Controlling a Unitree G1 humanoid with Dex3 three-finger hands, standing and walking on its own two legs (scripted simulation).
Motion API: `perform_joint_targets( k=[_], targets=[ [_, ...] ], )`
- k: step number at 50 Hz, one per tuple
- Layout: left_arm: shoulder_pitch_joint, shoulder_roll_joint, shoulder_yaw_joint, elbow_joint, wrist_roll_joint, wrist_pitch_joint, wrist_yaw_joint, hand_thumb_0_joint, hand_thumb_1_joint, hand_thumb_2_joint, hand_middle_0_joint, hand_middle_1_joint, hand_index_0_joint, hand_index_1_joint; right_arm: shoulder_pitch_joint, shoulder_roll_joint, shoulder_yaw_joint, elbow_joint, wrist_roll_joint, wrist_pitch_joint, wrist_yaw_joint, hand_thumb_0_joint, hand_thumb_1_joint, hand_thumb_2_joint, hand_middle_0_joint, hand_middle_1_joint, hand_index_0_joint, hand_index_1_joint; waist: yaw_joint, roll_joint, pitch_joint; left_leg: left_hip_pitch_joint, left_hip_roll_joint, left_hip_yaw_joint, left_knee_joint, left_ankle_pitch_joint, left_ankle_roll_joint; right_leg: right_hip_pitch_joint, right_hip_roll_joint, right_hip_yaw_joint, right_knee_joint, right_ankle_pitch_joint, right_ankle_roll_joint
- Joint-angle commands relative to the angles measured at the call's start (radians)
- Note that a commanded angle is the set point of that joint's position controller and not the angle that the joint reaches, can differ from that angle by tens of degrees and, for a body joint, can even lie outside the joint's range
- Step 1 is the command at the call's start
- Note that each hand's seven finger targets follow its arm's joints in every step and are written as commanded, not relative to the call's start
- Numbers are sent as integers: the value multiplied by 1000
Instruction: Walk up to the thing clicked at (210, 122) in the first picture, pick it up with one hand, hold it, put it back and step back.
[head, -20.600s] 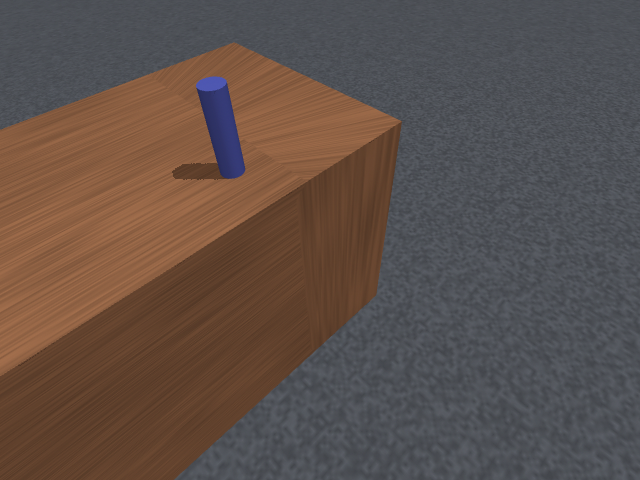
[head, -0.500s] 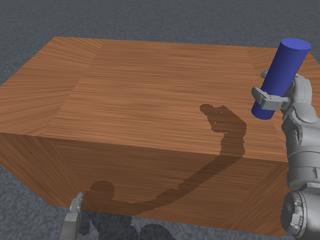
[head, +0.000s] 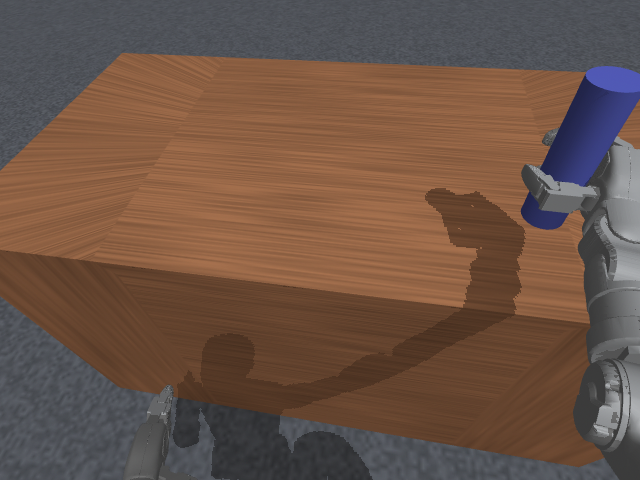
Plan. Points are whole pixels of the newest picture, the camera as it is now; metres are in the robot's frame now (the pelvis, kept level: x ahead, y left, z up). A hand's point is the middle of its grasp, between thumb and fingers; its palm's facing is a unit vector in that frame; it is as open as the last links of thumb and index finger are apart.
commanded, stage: crouch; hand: right
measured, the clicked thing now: (573, 158) +0.46 -0.23 +0.17
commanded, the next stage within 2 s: lower in 0.06 s
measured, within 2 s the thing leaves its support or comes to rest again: rests again in 1.26 s
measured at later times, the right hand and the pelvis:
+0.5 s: hand (539, 195) +0.47 -0.23 +0.10, palm faces +0.24 +0.97 +0.00, open 7.6 cm; pelvis +0.00 +0.00 -0.01, yaw +0 degrees
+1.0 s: hand (531, 211) +0.48 -0.23 +0.06, palm faces +0.24 +0.97 +0.01, open 7.5 cm; pelvis +0.00 -0.01 -0.02, yaw +0 degrees
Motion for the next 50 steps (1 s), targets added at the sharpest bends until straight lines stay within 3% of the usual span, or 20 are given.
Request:
perform_joint_targets(
  k=[1, 9, 12, 21, 25, 29, 31, 34, 37, 38, 40, 41, 42, 43, 44, 45, 46, 48, 49, 50],
  targets=[
    [-98, 141, 45, -211, -10, -50, 19, 0, -540, 53, -55, -47, -53, -48, -612, -290, -30, -342, 19, -133, 0, 0, -345, -1327, 1345, 1450, 1377, 1450, 2, -81, -438, 20, -29, 53, -55, 317, 20, 344, 18, 4, -14, 281, -25],
    [-37, 131, 31, -155, -9, -24, 19, 0, -558, 65, -54, -45, -45, -53, -557, -310, -47, -231, 19, -141, 12, 0, -388, -1329, 1343, 1445, 1375, 1445, -7, -107, -404, 15, -23, 45, -48, 312, 19, 275, 28, -3, -6, 253, -26],
    [-63, 134, 33, -194, -8, -28, 12, 0, -559, 64, -55, -42, -45, -52, -484, -232, -16, -104, 22, -150, 19, 0, -400, -1321, 1335, 1434, 1366, 1434, 16, -55, -348, -22, -34, 57, -42, 289, 20, 240, 18, 4, -2, 243, -23],
    [-19, 185, 80, -256, -1, -16, 14, 0, -557, 66, -53, -43, -44, -52, -537, -318, -54, -189, 16, -231, 33, 0, -398, -1357, 1367, 1475, 1400, 1475, 33, -85, -446, -46, -28, 40, 2, 336, 14, 264, 21, 0, 56, 289, -33],
    [8, 73, -6, -151, 7, -13, -3, 0, -558, 72, -52, -45, -43, -54, -440, -209, -17, -38, 15, -247, 39, 0, -421, -1351, 1372, 1470, 1402, 1470, 22, -103, -373, -93, -34, 43, 22, 304, 20, 191, 19, 6, 80, 280, -26],
    [-64, 206, 82, -300, 18, -18, 18, 0, -559, 72, -51, -45, -43, -53, -672, -417, -95, -310, -5, -305, 13, 0, -434, -1373, 1397, 1495, 1427, 1495, 30, -176, -639, -36, -29, 31, 50, 383, 16, 309, 19, 6, 126, 367, -28],
    [59, 121, 34, -130, 17, 3, -3, 0, -561, 76, -52, -46, -42, -56, -348, -170, -2, 65, 8, -267, 35, 0, -422, -1392, 1406, 1514, 1439, 1514, 49, -78, -333, -128, -44, 51, 36, 310, 20, 163, 17, 15, 106, 308, -25],
    [-108, 220, 86, -395, 20, -17, 13, 0, -567, 71, -52, -38, -39, -51, -669, -444, -129, -326, -7, -334, 10, 0, -459, -1358, 1399, 1483, 1425, 1483, 27, -166, -703, -27, -36, 38, 66, 388, 17, 303, 14, 10, 129, 388, -26],
    [100, 77, 5, -130, 16, 15, -19, 0, -552, 67, -54, -47, -46, -54, -295, -144, -10, 145, 3, -288, 34, 0, -399, -1384, 1395, 1506, 1428, 1507, 55, -55, -225, -186, -48, 56, 45, 239, 22, 74, 17, 15, 102, 197, -29],
    [-34, 113, 25, -261, 13, -2, -12, 0, -558, 70, -55, -45, -44, -56, -347, -166, -34, 80, 6, -308, 33, 0, -394, -1363, 1370, 1480, 1402, 1480, 61, -14, -300, -166, -42, 46, 48, 240, 15, 63, 15, 15, 107, 174, -39],
    [-142, 227, 101, -485, 23, -20, 8, 0, -560, 63, -54, -38, -43, -49, -706, -466, -137, -357, -16, -367, 18, 0, -439, -1340, 1369, 1458, 1396, 1459, 44, -170, -731, -39, -31, 29, 81, 348, 14, 267, 17, 5, 139, 293, -32],
    [13, 193, 82, -371, 28, -6, 4, 0, -566, 72, -53, -42, -41, -53, -606, -355, -68, -203, -21, -340, 22, 0, -402, -1361, 1375, 1481, 1407, 1481, 57, -154, -597, -95, -39, 40, 82, 335, 20, 240, 19, 6, 143, 289, -31],
    [188, 129, 53, -147, 28, 19, -10, 0, -554, 67, -51, -46, -44, -53, -325, -176, -16, 147, -12, -297, 34, 0, -422, -1370, 1394, 1494, 1424, 1494, 78, -72, -276, -203, -50, 56, 67, 253, 22, 102, 19, 14, 129, 208, -30],
    [141, 91, 22, -162, 15, 23, -23, 0, -551, 64, -53, -48, -46, -55, -288, -148, -25, 132, 2, -299, 38, 0, -378, -1373, 1377, 1494, 1412, 1494, 63, -53, -214, -221, -46, 52, 67, 215, 20, 44, 21, 16, 118, 150, -35],
    [-45, 140, 44, -373, 16, -2, -15, 0, -546, 60, -57, -49, -51, -55, -426, -212, -59, -5, 1, -327, 29, 0, -409, -1343, 1350, 1454, 1380, 1454, 63, -39, -392, -165, -42, 45, 73, 241, 15, 91, 16, 22, 126, 174, -36],
    [-140, 217, 101, -504, 19, -18, 0, 0, -555, 59, -55, -40, -45, -50, -627, -408, -142, -268, -9, -367, 13, 0, -424, -1318, 1347, 1434, 1373, 1435, 45, -126, -665, -98, -38, 41, 95, 300, 16, 226, 9, 21, 147, 261, -33],
    [-30, 229, 123, -450, 29, -9, 3, 0, -558, 66, -52, -42, -42, -52, -743, -450, -123, -372, -20, -373, 9, 0, -435, -1336, 1368, 1457, 1395, 1457, 54, -202, -707, -102, -37, 36, 99, 314, 23, 279, 12, 11, 160, 286, -28],
    [184, 88, 30, -147, 31, 20, -23, 0, -554, 70, -50, -48, -43, -55, -294, -111, 9, 199, -18, -300, 26, 0, -400, -1364, 1381, 1487, 1412, 1487, 72, -93, -222, -271, -49, 57, 94, 190, 27, 55, 17, 19, 143, 158, -27],
    [96, 82, 28, -195, 23, 15, -29, 0, -544, 62, -53, -52, -48, -56, -322, -94, -1, 121, -4, -315, 29, 0, -394, -1354, 1359, 1469, 1390, 1469, 70, -52, -220, -276, -46, 50, 99, 179, 23, -3, 15, 24, 147, 128, -31],
    [-96, 173, 71, -456, 22, -14, -15, 0, -549, 59, -55, -46, -48, -54, -492, -263, -77, -90, -14, -357, 14, 0, -408, -1307, 1326, 1418, 1352, 1419, 56, -74, -520, -173, -42, 45, 111, 242, 20, 110, 9, 34, 159, 202, -31]
  ],
)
